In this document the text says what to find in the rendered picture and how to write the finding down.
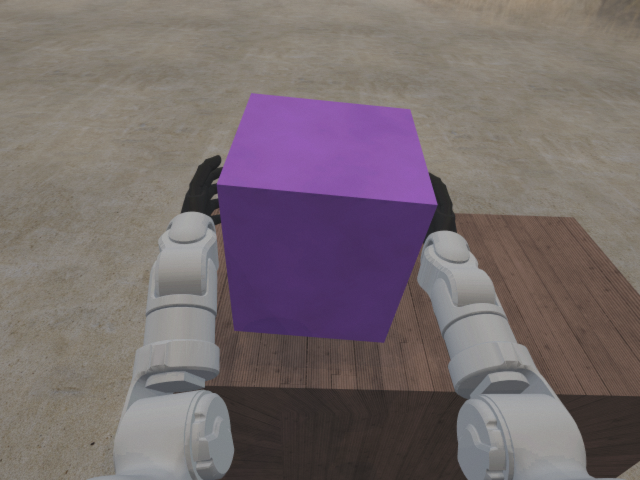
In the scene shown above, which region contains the carton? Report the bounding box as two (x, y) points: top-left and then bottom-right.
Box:
(217, 93), (438, 343)

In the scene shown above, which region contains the left robot upper arm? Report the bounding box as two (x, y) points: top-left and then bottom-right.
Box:
(87, 390), (234, 480)

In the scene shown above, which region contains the robot left forearm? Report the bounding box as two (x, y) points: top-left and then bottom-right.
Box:
(113, 212), (220, 474)

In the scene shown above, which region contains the right robot upper arm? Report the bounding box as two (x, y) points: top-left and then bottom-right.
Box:
(457, 394), (625, 480)

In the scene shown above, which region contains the robot right forearm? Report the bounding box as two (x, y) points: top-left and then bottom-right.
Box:
(417, 231), (586, 461)

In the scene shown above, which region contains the robot left hand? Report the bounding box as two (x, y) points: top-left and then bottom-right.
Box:
(181, 155), (223, 225)

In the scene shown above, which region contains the pedestal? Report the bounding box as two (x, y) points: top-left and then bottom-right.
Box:
(173, 208), (640, 480)

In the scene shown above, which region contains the robot right hand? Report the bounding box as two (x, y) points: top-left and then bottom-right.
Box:
(423, 172), (457, 244)

